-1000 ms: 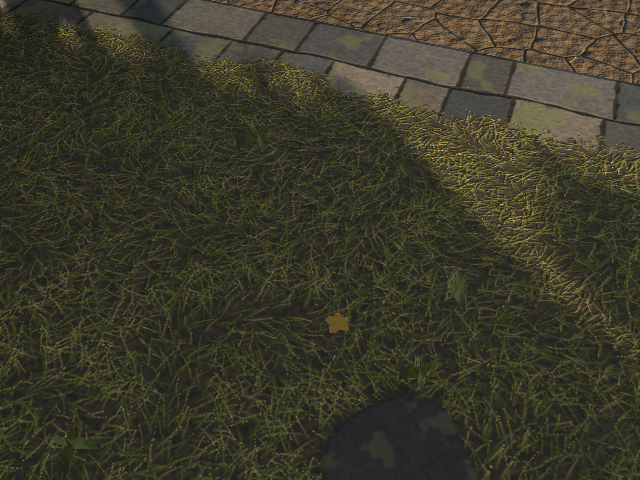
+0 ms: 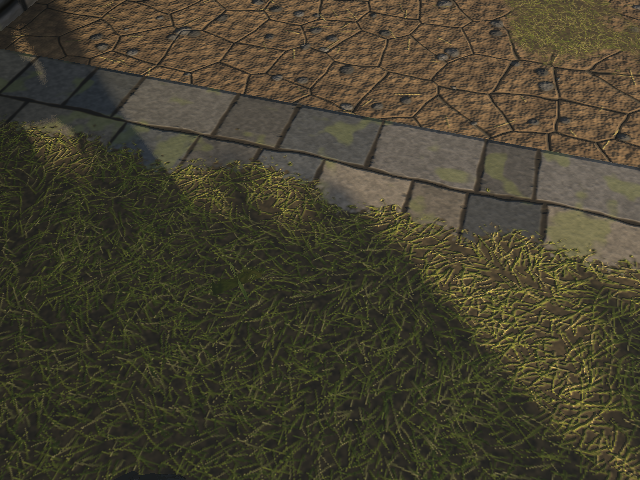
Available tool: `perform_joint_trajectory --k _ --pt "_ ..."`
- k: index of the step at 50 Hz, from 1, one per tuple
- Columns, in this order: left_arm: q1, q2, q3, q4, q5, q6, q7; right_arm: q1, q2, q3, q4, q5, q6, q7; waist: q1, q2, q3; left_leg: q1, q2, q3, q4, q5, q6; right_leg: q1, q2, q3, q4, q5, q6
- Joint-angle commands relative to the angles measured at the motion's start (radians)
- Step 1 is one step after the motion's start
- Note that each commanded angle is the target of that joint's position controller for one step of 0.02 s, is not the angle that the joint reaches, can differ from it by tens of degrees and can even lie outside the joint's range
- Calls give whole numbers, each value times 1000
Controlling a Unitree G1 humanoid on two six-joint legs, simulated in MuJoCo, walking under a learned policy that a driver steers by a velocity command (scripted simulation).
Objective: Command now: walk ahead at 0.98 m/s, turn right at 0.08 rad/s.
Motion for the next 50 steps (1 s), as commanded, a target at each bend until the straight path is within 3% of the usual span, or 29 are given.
perform_joint_trajectory --k 1,4,6,7,8,9,10,12,13,14,16,20,24,26,27,28,29,30,31,32,33,34,35,38,41,44,46,48,50 --pt "-120 29 -10 -75 -16 -9 -2 -10 -144 -12 -53 4 -27 -13 34 47 159 -178 250 -47 -163 709 35 206 76 -86 -179 94 -30" --pt "-65 86 5 -56 -15 -9 13 7 -201 -19 -42 -26 -6 -42 76 124 48 78 293 33 44 1287 -16 279 203 -139 -220 -71 -73" --pt "223 151 35 25 -17 -8 26 -31 -239 -34 -46 -57 25 -67 215 170 -113 95 322 63 446 1444 -37 541 256 -115 -214 -170 -113" --pt "425 180 55 87 -13 -4 34 -89 -257 -43 -64 -57 37 -69 319 159 -188 -8 305 82 745 1343 -35 749 233 -82 -281 -197 -144" --pt "538 235 82 109 -1 9 48 -131 -201 -33 -95 -61 28 -58 331 77 -238 -285 229 62 1100 786 -12 975 86 120 -189 -436 -179" --pt "472 303 104 117 16 19 43 -35 -63 -5 -157 1 2 -21 164 -311 -291 -825 31 -44 1473 -153 -88 1279 -170 786 -363 -561 -400" --pt "413 246 103 106 0 19 35 -161 -142 -6 -199 -8 -19 -26 185 -104 -248 -956 90 -166 1457 -57 -43 1239 -152 868 -503 -575 -375" --pt "350 155 85 121 -3 9 37 -292 -150 -2 -247 -24 -38 -24 118 104 -57 -899 176 -174 1267 41 -31 936 -91 656 -563 -415 -287" --pt "337 144 79 121 -6 2 46 -322 -136 3 -267 -45 -25 -20 81 118 -11 -850 198 -177 1214 26 -50 807 -44 582 -569 -336 -265" --pt "326 128 69 125 -11 -5 54 -315 -119 9 -278 -66 -3 -12 39 111 15 -808 210 -169 1169 11 -74 709 -3 528 -584 -304 -252" --pt "337 145 66 120 -31 -26 56 -344 -108 16 -311 -83 30 -2 15 85 55 -794 232 -139 1064 -25 -115 581 39 474 -613 -286 -252" --pt "383 189 79 96 -29 -43 48 -614 -101 40 -433 -56 35 15 83 25 134 -666 200 -55 653 282 -154 395 123 392 -673 -59 -199" --pt "456 227 95 94 -41 -36 42 -683 -132 38 -474 -31 34 8 150 -35 65 -571 137 -56 447 428 -121 596 97 412 -607 197 -137" --pt "445 247 100 85 -39 -31 53 -627 -174 24 -470 -32 31 -6 118 -43 4 -454 100 -71 354 364 -105 696 93 421 -471 383 -95" --pt "431 280 106 77 -32 -31 55 -520 -221 4 -444 -28 26 -19 65 -48 -79 -325 81 -80 358 291 -93 724 92 424 -319 493 -72" --pt "380 318 115 62 -28 -31 53 -341 -261 -17 -402 -25 22 -35 -43 -50 -169 -132 107 -89 358 238 -86 667 115 417 -106 465 -56" --pt "330 264 102 36 -20 -40 48 -124 -324 -43 -361 -40 22 -57 -142 -29 -288 119 224 -179 423 46 -70 516 154 388 167 276 -50" --pt "360 72 57 -5 -34 -43 55 -10 -381 -59 -337 -85 23 -68 -109 235 -382 351 523 -519 378 -180 -44 237 241 287 508 -598 -50" --pt "460 109 45 -60 -76 -33 61 -112 -405 -73 -348 -80 28 -47 1 449 -483 353 638 -1004 162 -355 48 74 231 220 669 -601 -49" --pt "355 174 52 -25 -44 -10 68 -240 -267 -55 -379 -70 34 -38 -7 227 -286 176 554 -840 115 -487 38 23 143 185 669 -469 -50" --pt "292 180 56 -30 -24 2 54 -287 -196 -38 -372 -60 35 -33 -1 109 -157 30 503 -642 122 -331 25 32 110 161 615 -395 -39" --pt "256 167 56 -34 -14 13 39 -281 -175 -32 -349 -65 35 -31 10 48 -100 -64 465 -511 111 -156 9 57 82 155 584 -382 -29" --pt "229 138 52 -55 1 26 23 -244 -161 -26 -313 -59 30 -33 27 61 -55 -131 434 -399 100 -47 0 65 56 155 564 -379 -25" --pt "137 76 31 -120 7 60 -1 -180 -103 -14 -230 -17 7 -13 56 102 8 -186 378 -162 65 202 -56 11 15 125 546 -342 -28" --pt "51 84 14 -195 5 64 -18 -216 -137 -19 -225 -19 -13 -6 96 122 51 -256 373 4 17 400 -59 13 8 85 427 -190 -25" --pt "-64 108 7 -233 2 64 -36 -198 -180 -25 -209 -24 -16 -16 87 56 125 -256 329 146 -40 515 -85 76 40 -16 168 -86 -48" --pt "-115 103 0 -242 3 61 -45 -141 -217 -29 -191 -26 -11 -26 73 51 138 -203 315 211 -7 817 -107 171 101 -110 41 -82 -82" --pt "-58 131 8 -219 0 58 -37 -111 -278 -41 -196 -26 8 -44 116 103 66 -94 341 224 138 1229 -118 278 174 -154 -5 -138 -112" --pt "192 194 37 -153 -3 55 -16 -158 -340 -59 -216 -32 42 -57 255 145 -65 -101 389 202 474 1421 -104 544 227 -127 -17 -242 -148"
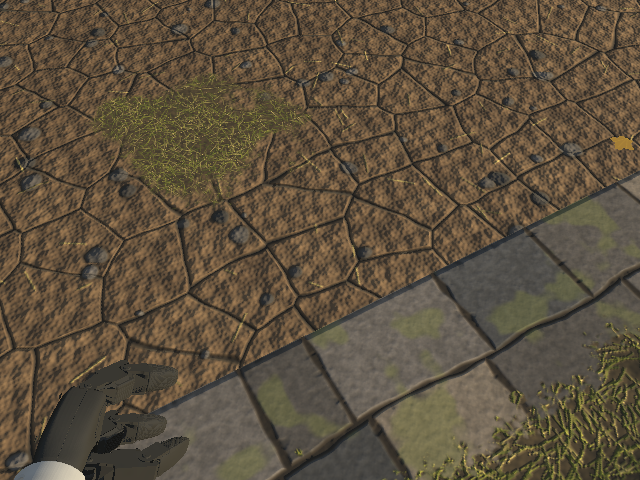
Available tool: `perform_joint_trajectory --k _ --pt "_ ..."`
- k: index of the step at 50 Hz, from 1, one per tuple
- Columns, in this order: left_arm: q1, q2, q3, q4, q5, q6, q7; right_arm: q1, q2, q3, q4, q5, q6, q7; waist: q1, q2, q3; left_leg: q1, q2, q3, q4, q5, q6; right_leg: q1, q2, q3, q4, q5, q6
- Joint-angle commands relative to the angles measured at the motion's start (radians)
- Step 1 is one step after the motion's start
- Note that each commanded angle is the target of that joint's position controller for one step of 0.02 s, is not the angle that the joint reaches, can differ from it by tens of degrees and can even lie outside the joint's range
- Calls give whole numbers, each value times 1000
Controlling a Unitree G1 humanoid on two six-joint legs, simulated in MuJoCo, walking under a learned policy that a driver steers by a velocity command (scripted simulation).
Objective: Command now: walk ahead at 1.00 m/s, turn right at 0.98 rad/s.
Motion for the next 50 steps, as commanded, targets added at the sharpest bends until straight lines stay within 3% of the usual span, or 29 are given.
perform_joint_trajectory --k 1,2,3,4,5,6,7,10,15,17,20,22,23,24,25,26,27,29,32,35,38,41,43,45,46,47,48,49,50 --pt "519 156 71 105 -3 -7 34 -180 -270 -59 -137 -6 21 -16 343 145 -189 -340 262 -85 603 1474 100 693 106 33 -57 -108 -75" --pt "564 195 102 146 -13 -5 61 -180 -232 -57 -140 -16 29 -2 323 32 -185 -562 147 -93 954 736 91 878 69 141 -126 -181 -99" --pt "471 278 115 128 -20 5 73 -158 -81 -20 -200 -36 21 8 178 -180 -127 -899 5 -138 1326 -84 68 950 -103 458 -74 49 -142" --pt "491 329 126 84 1 19 75 -183 -127 -19 -322 -4 -4 13 176 -158 -343 -1123 -28 -356 1406 -52 50 1155 -233 881 -334 -201 -313" --pt "492 281 126 85 0 19 84 -269 -164 -16 -331 -7 -28 13 186 1 -233 -1185 27 -409 1311 30 53 1052 -261 958 -498 -347 -271" --pt "457 233 115 99 -5 11 92 -288 -168 -13 -323 -6 -35 13 135 81 -88 -1154 61 -409 1201 85 53 879 -235 893 -538 -321 -232" --pt "431 210 107 109 -10 -5 96 -297 -154 -9 -316 -22 -26 10 84 130 -38 -1078 85 -412 1132 77 41 736 -189 814 -540 -217 -207" --pt "387 105 61 118 -16 -61 102 -215 -97 8 -275 -46 37 24 -2 157 -1 -879 158 -382 916 83 12 441 -112 571 -571 -47 -154" --pt "499 104 58 177 -31 -109 69 -468 -42 32 -340 10 35 56 115 67 61 -804 123 -259 463 565 105 445 -10 284 -660 319 -4" --pt "548 120 56 204 -32 -120 72 -522 -40 33 -343 26 31 64 149 41 62 -793 81 -231 359 671 150 560 -51 251 -722 414 38" --pt "551 161 58 225 -8 -119 96 -519 -93 15 -329 22 24 66 125 -3 20 -777 -22 -207 276 604 198 794 -103 159 -652 816 91" --pt "524 195 64 222 20 -100 122 -401 -143 -5 -292 20 30 62 43 -70 -75 -677 -104 -188 291 470 220 897 -147 124 -452 1159 131" --pt "484 205 69 212 38 -84 133 -233 -175 -21 -238 21 37 57 -40 -92 -148 -548 -137 -186 316 401 236 895 -162 108 -253 1265 143" --pt "409 219 74 191 46 -68 140 -11 -202 -40 -166 21 44 49 -153 -83 -210 -365 -129 -207 288 353 263 807 -156 76 47 1239 153" --pt "334 200 69 163 38 -71 138 173 -253 -68 -121 14 54 35 -256 4 -246 -139 -48 -337 299 227 327 557 -65 50 505 855 151" --pt "449 38 32 105 -13 -95 105 59 -336 -89 -120 -4 63 36 -35 441 -279 190 218 -977 184 133 537 -37 149 135 917 -378 238" --pt "396 83 12 72 7 -117 106 -45 -277 -87 -177 12 64 46 -61 196 -323 161 252 -1190 15 24 553 -141 95 291 918 -343 196" --pt "302 103 1 44 19 -134 93 -92 -170 -63 -160 17 61 40 16 -59 -109 -172 208 -1012 -68 12 459 -80 -22 299 692 -222 166" --pt "292 65 -20 10 60 -74 84 -119 -158 -47 -147 19 33 30 110 -35 17 -499 78 -826 -114 138 409 24 -81 259 511 -269 203" --pt "140 57 -38 -69 42 -57 71 -118 -193 -59 -160 26 13 34 85 18 81 -682 11 -732 -186 271 401 93 -98 182 228 -138 240" --pt "16 24 -52 -106 15 -62 60 -81 -202 -71 -156 42 12 37 12 66 57 -659 -36 -684 -163 485 326 220 -59 149 -48 132 243" --pt "-29 42 -47 -122 6 -70 69 -38 -224 -83 -149 42 18 33 -33 98 6 -471 -7 -717 -80 681 291 240 -21 160 -173 167 226" --pt "19 75 -33 -112 7 -78 80 -59 -240 -89 -157 37 21 20 -3 102 -43 -390 1 -736 32 824 254 349 12 176 -267 97 214" --pt "283 155 6 -46 0 -89 104 -120 -292 -99 -172 28 14 25 147 91 -217 -404 -26 -713 371 946 213 663 8 194 -273 -45 183" --pt "509 216 37 -7 15 -93 126 -162 -238 -85 -194 25 0 28 249 53 -345 -546 -56 -673 645 752 208 923 -135 313 -229 -264 152" --pt "597 283 60 9 60 -89 137 -112 -63 -42 -234 54 -7 23 215 -204 -469 -846 -157 -548 958 -26 195 1184 -447 741 -319 -578 87" --pt "527 305 77 13 40 -76 126 -77 -105 -28 -274 61 7 23 154 -346 -525 -1002 -114 -482 1121 -31 197 1173 -515 1096 -458 -722 15" --pt "430 182 59 -4 33 -71 121 -182 -164 -37 -248 32 26 19 165 -154 -334 -1067 -40 -451 1124 88 197 1022 -438 923 -476 -747 34" --pt "400 117 44 12 25 -70 116 -248 -169 -39 -252 14 35 31 163 -43 -207 -1058 -9 -431 1072 150 187 887 -388 731 -470 -550 53"
Over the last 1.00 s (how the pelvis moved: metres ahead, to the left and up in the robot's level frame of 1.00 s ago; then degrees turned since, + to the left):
0.90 -0.20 -0.03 -46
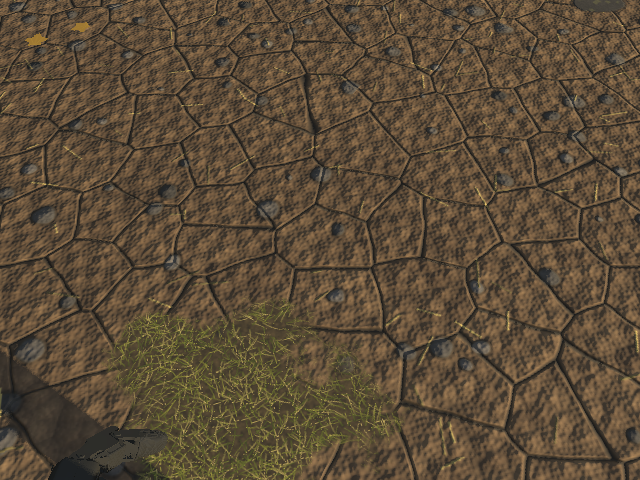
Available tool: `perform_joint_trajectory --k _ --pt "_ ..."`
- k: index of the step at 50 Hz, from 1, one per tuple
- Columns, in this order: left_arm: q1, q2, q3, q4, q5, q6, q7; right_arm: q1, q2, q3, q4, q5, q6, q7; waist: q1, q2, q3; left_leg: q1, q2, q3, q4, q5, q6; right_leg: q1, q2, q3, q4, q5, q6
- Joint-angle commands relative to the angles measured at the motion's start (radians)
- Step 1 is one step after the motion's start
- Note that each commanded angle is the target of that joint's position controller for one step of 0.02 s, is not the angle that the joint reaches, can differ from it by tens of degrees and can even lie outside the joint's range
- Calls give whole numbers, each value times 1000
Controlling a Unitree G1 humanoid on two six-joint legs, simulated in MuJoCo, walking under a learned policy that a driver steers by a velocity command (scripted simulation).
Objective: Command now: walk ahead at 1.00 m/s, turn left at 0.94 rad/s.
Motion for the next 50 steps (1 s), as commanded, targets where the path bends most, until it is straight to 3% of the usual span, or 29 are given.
perform_joint_trajectory --k 1,2,5,8,12,14,15,17,18,19,20,21,22,23,25,27,29,32,35,36,37,38,39,40,41,42,43,47,50 --pt "252 123 69 29 -1 3 5 -141 -57 6 -130 -30 2 22 167 -70 -123 -551 141 52 174 114 -19 574 -324 444 -336 -247 -156" --pt "278 114 66 62 -5 -3 6 -159 -31 11 -147 -41 15 37 147 -93 -74 -546 164 52 160 111 -26 510 -296 343 -352 -138 -147" --pt "316 73 60 133 -37 -28 -14 -233 24 31 -207 -42 49 58 105 -129 -15 -595 209 71 136 125 -33 448 -277 151 -397 100 -118" --pt "259 96 64 148 -36 -44 -18 -318 18 45 -271 -42 54 74 62 -139 32 -573 211 107 22 287 -38 365 -238 -45 -459 257 -93" --pt "295 151 75 184 -32 -47 -15 -448 12 60 -301 -39 51 99 80 -68 116 -413 154 264 -314 425 10 354 -178 -245 -509 488 -56" --pt "356 200 85 194 -31 -37 -6 -438 -2 56 -285 -38 45 95 71 -90 72 -307 69 343 -378 385 48 460 -183 -279 -389 975 -36" --pt "363 232 93 190 -31 -24 3 -384 -18 50 -270 -38 43 89 33 -123 29 -244 38 351 -392 336 65 505 -204 -277 -286 1155 -31" --pt "302 284 109 163 -23 12 14 -75 -85 14 -182 -36 35 68 -130 -155 -129 93 -13 305 -409 241 116 448 -252 -246 122 1282 -51" --pt "273 274 109 143 -16 23 8 117 -131 -18 -110 -34 31 44 -197 -101 -205 372 -16 223 -486 203 145 267 -224 -237 449 1017 -51" --pt "266 159 87 115 -6 21 -12 51 -209 -51 -102 -6 46 17 -100 146 -139 479 123 -26 -553 180 179 -31 -17 -233 845 -98 -22" --pt "316 150 73 -13 -32 4 -13 -11 -321 -69 -164 -42 64 17 -12 239 -328 747 342 -599 -727 131 396 -382 69 -40 1124 -314 16" --pt "207 187 67 -31 -23 -23 -14 30 -273 -69 -178 -34 67 3 -65 22 -321 694 363 -689 -864 23 373 -444 4 90 1064 -216 5" --pt "183 175 59 -30 -28 -36 -14 10 -221 -57 -145 -28 57 -8 -13 -54 -149 511 344 -633 -911 47 334 -429 -38 95 940 -174 -2" --pt "164 161 53 -26 -17 -32 -10 -11 -183 -46 -125 -26 39 -13 42 -119 -60 340 299 -547 -919 148 299 -359 -73 92 826 -177 2" --pt "211 151 48 -6 16 12 -8 -69 -136 -23 -128 -24 8 -19 126 -133 -2 96 222 -401 -923 282 274 -214 -103 94 704 -232 27" --pt "166 128 43 -29 16 43 -12 -69 -119 -15 -121 -16 -14 -10 141 -115 34 -61 173 -327 -957 293 264 -150 -121 70 544 -257 49" --pt "27 84 24 -89 1 45 -25 -83 -123 -19 -121 -16 -25 -5 118 -78 76 -197 111 -269 -995 285 228 -63 -114 36 346 -60 56" --pt "-50 68 15 -103 -32 40 -39 -70 -139 -32 -113 -7 -30 8 69 -21 47 -210 76 -238 -985 391 154 116 -59 20 99 246 36" --pt "-49 117 30 -99 -39 34 -31 -23 -155 -42 -97 -4 -24 5 48 6 7 -31 111 -294 -881 536 104 180 -20 38 -38 225 15" --pt "6 148 44 -82 -38 31 -23 -23 -173 -46 -96 -9 -22 2 74 6 -33 26 112 -304 -787 658 83 241 10 37 -59 146 8" --pt "132 188 63 -50 -37 26 -11 -36 -200 -50 -94 -14 -21 4 147 -21 -116 46 91 -277 -609 766 57 380 36 22 -73 51 -3" --pt "332 231 85 -8 -29 21 6 -80 -195 -47 -101 -16 -28 9 264 -41 -209 -58 49 -233 -348 746 29 615 -7 36 -52 -28 -19" --pt "557 300 110 28 0 15 28 -106 -54 -7 -132 -24 -44 3 330 -200 -340 -216 -6 -143 15 276 24 826 -248 281 -88 -392 -49" --pt "436 369 123 21 13 18 19 16 28 25 -193 18 -46 7 168 -543 -423 -469 -78 -32 219 -100 -3 887 -458 918 -371 -631 -150" --pt "298 255 113 -6 2 25 8 -36 -38 29 -148 -18 -26 -3 160 -311 -245 -566 31 -12 276 10 8 737 -412 895 -388 -746 -177" --pt "256 180 96 -1 -7 27 0 -98 -61 24 -144 -38 -18 9 159 -168 -152 -560 74 12 229 86 3 627 -363 705 -358 -628 -176" --pt "255 144 89 27 -3 26 -7 -141 -52 27 -148 -47 -13 23 150 -78 -81 -529 102 18 175 117 -6 518 -313 561 -359 -446 -168" --pt "330 100 70 141 -27 -14 -25 -234 12 52 -203 -56 10 52 103 -116 41 -533 111 -22 34 96 -35 367 -243 315 -413 -19 -171" --pt "281 135 73 166 -48 -24 -37 -321 15 72 -257 -63 -7 53 50 -113 63 -430 109 84 -293 212 -69 294 -182 116 -424 521 -171"
Over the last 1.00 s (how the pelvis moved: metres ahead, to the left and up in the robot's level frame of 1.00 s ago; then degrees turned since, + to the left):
0.95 -0.05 0.01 18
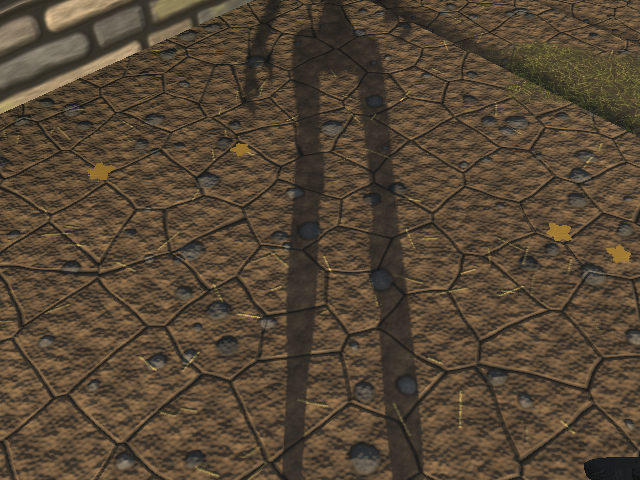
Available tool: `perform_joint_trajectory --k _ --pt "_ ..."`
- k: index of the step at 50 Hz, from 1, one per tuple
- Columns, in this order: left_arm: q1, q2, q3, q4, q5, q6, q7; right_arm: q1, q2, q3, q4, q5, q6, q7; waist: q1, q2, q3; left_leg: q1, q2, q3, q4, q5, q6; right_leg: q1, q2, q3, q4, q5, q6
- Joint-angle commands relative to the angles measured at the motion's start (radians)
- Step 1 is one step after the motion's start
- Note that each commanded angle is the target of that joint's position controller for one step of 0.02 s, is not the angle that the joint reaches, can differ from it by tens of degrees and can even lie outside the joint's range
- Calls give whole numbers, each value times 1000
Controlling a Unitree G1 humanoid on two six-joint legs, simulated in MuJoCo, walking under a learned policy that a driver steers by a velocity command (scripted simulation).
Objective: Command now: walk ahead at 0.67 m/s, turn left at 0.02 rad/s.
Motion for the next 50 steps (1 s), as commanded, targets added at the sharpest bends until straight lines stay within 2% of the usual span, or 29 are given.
perform_joint_trajectory --k 1,2,3,4,6,7,8,9,10,11,12,14,16,18,21,26,28,29,30,31,32,33,34,36,40,46,48,49,50 --pt "-134 96 8 -59 -24 -27 -17 -31 31 37 -90 -3 -28 18 -110 -132 69 138 21 86 -368 172 -27 -147 -133 102 -193 679 -137" --pt "-88 116 13 -42 -32 -27 -22 -54 43 42 -85 3 -35 25 -81 -143 42 278 -17 127 -418 257 -32 -189 -123 106 -207 713 -136" --pt "-111 208 45 -72 -93 -36 5 -49 20 24 -83 73 -62 10 -98 -141 14 312 -7 44 -451 286 -44 -130 -170 168 -166 691 -164" --pt "-121 231 51 -67 -96 -40 19 -32 -24 12 -79 72 -70 1 -128 -129 -13 333 -2 16 -509 314 -38 -70 -189 182 -132 739 -155" --pt "-113 217 51 -67 -83 -28 30 77 -75 -18 -37 35 -72 -25 -191 -122 -84 507 -12 22 -616 451 -12 -37 -145 168 57 793 -98" --pt "-113 184 43 -85 -72 -22 30 166 -107 -35 -15 16 -65 -40 -229 -123 -146 679 50 -6 -591 580 2 -135 -91 162 237 676 -54" --pt "-68 60 6 -123 -34 -14 27 263 -183 -47 -11 -12 -53 -60 -220 91 -294 949 322 -216 -490 1032 83 -362 24 109 624 46 7" --pt "138 22 -12 -99 -56 -2 25 247 -157 -33 -49 -17 -37 -53 -151 253 -544 1105 538 -485 -486 1145 257 -487 70 206 945 -425 27" --pt "120 117 16 -95 -70 15 26 177 -116 -35 -67 17 -18 -49 -141 145 -513 976 474 -437 -551 920 249 -513 7 218 1005 -365 34" --pt "25 134 28 -118 -75 32 35 125 -62 -25 -64 41 -13 -50 -127 82 -356 861 424 -314 -583 801 218 -590 -32 164 980 -301 43" --pt "-15 119 30 -125 -65 50 48 84 -31 -18 -42 51 -13 -51 -100 28 -236 722 378 -239 -630 757 197 -604 -61 132 959 -248 62" --pt "14 93 39 -132 -57 93 56 4 -12 -21 -29 34 -14 -52 -23 72 -140 476 350 -139 -730 619 183 -502 -108 123 946 -195 81" --pt "-23 60 40 -165 -57 118 60 -53 -10 -31 -19 26 -22 -60 -1 77 -89 357 347 -43 -800 541 186 -471 -123 107 881 -147 84" --pt "-89 47 39 -199 -46 123 54 -65 -32 -44 1 28 -26 -75 -7 53 -83 357 351 27 -813 525 179 -472 -138 102 764 -44 73" --pt "-148 39 35 -220 -44 120 23 -91 -48 -55 15 37 -16 -93 -17 42 -104 366 332 143 -803 451 147 -375 -134 74 565 142 38" --pt "-247 90 56 -277 -47 140 -20 -55 -98 -83 51 77 0 -75 -46 44 -72 477 369 203 -707 396 85 -318 -89 -3 340 97 -28" --pt "-213 104 73 -274 -41 142 -17 -30 -83 -85 69 93 8 -68 -24 1 -79 481 334 257 -560 354 14 -211 -36 -37 197 157 -77" --pt "-142 170 101 -262 -33 138 -2 32 -60 -83 88 81 13 -62 -6 -124 -87 397 261 300 -356 258 -47 -76 -39 44 111 416 -126" --pt "-130 327 135 -285 -29 135 16 55 -24 -72 41 36 15 -58 -55 -455 -77 38 101 330 -5 -316 -151 131 -274 451 79 855 -284" --pt "-126 307 122 -320 0 107 3 -9 -33 -65 10 22 14 -60 -10 -372 -233 -92 11 77 190 -438 -159 189 -359 686 19 680 -422" --pt "-136 271 113 -321 -5 86 -8 -71 -61 -72 2 49 13 -62 11 -233 -234 -120 25 1 225 -370 -130 176 -337 626 -15 563 -394" --pt "-174 245 107 -318 -27 76 -1 -82 -49 -70 1 58 11 -69 -19 -169 -187 -123 39 -22 181 -282 -108 126 -286 563 -15 468 -339" --pt "-225 209 96 -327 -47 83 10 -68 -54 -72 15 47 12 -78 -48 -122 -155 -112 54 -32 118 -217 -105 72 -252 517 -16 410 -296" --pt "-306 179 85 -361 -41 101 35 -57 -59 -74 27 40 15 -80 -87 -148 -148 -4 38 -32 2 -135 -111 -41 -193 459 -20 396 -259" --pt "-294 195 98 -369 -42 118 56 -56 -6 -56 49 55 14 -71 -77 -138 -178 90 -26 -46 -235 -74 -142 -59 -148 474 4 373 -243" --pt "-314 190 103 -383 -45 136 50 -47 -31 -67 52 61 13 -55 -61 -220 -141 217 -54 -64 -435 -39 -127 -135 -106 595 8 191 -207" --pt "-341 183 102 -390 -51 140 48 0 -43 -77 63 63 5 -50 -85 -230 -131 324 -44 -56 -582 16 -107 -175 -74 616 40 160 -180" --pt "-350 167 96 -393 -55 143 46 40 -59 -87 76 61 4 -52 -103 -211 -131 425 -5 -53 -692 99 -90 -228 -34 594 82 96 -149" --pt "-294 108 79 -388 -52 146 41 60 -120 -103 72 48 11 -59 -75 -63 -166 564 190 -206 -749 90 -18 -339 49 494 250 -188 -100"
Over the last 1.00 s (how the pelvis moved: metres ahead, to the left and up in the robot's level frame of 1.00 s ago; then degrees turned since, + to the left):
0.84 0.25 0.02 51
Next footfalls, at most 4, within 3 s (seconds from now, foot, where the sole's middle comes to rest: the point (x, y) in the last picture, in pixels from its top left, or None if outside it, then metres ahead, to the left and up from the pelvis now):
0.14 left None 0.33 0.10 -0.78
0.58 right None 0.32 -0.18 -0.78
0.98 left None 0.47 -0.02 -0.78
1.40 right None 0.22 -0.14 -0.78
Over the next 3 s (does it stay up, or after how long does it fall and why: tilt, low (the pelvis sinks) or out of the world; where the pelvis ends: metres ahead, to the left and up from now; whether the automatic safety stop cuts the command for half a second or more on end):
stays up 0.61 -0.12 -0.03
